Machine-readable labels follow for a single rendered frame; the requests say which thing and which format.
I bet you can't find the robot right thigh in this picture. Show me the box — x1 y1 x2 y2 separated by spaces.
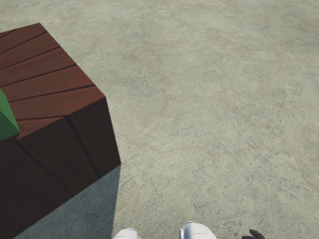
178 222 217 239

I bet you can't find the carton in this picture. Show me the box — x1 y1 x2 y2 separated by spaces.
0 89 20 141

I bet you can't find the robot thigh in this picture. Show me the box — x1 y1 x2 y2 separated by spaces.
178 222 217 239
113 229 141 239

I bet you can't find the robot right hand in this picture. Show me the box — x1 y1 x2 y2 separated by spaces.
241 229 265 239

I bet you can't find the robot left thigh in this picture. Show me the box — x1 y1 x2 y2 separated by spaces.
113 229 141 239

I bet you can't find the pedestal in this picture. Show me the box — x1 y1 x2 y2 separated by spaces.
0 23 122 239

